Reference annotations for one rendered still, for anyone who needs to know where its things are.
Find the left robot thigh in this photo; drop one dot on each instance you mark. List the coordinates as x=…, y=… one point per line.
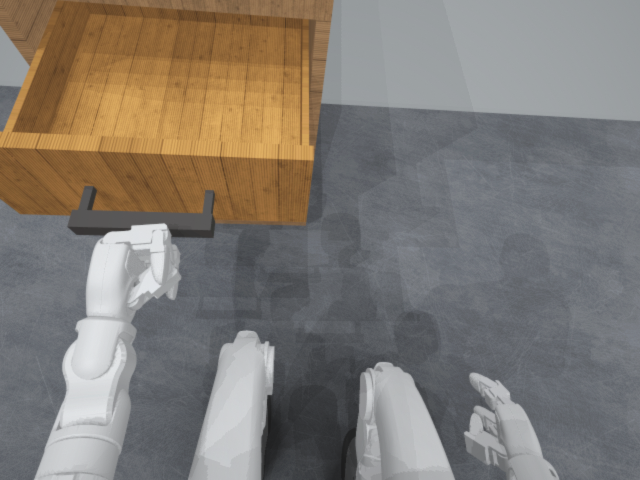
x=229, y=445

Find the right robot forearm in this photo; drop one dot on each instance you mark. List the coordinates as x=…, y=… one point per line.
x=529, y=467

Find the drawer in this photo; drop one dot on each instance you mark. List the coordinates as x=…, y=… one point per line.
x=153, y=106

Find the handle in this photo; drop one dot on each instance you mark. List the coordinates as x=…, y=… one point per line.
x=86, y=221

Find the right robot thigh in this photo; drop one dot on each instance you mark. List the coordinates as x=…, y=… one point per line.
x=410, y=447

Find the robot left hand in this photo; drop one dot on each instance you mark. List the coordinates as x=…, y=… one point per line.
x=114, y=268

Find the robot right hand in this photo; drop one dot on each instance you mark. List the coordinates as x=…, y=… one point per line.
x=511, y=432

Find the left robot forearm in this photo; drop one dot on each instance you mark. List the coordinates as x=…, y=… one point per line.
x=88, y=434

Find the robot thigh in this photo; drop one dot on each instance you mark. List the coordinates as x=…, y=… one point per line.
x=410, y=447
x=229, y=445

